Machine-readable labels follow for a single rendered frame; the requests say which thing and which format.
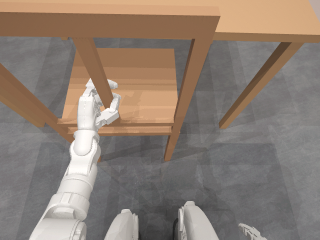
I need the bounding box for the robot left hand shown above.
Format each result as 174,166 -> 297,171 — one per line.
77,78 -> 122,133

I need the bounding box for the chair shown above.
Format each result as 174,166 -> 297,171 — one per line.
0,2 -> 221,163

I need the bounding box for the robot right thigh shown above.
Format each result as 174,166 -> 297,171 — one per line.
178,205 -> 219,240

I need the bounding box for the table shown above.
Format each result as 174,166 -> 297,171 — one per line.
0,0 -> 320,129

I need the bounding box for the robot thigh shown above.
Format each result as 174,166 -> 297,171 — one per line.
178,205 -> 219,240
104,212 -> 139,240

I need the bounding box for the robot right hand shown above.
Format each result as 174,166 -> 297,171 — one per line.
238,223 -> 267,240

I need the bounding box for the left robot forearm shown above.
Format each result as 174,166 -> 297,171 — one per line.
29,129 -> 101,240

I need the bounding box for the robot left upper arm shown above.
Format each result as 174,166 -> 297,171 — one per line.
31,218 -> 87,240

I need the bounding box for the robot left thigh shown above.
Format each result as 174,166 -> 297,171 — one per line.
104,212 -> 139,240

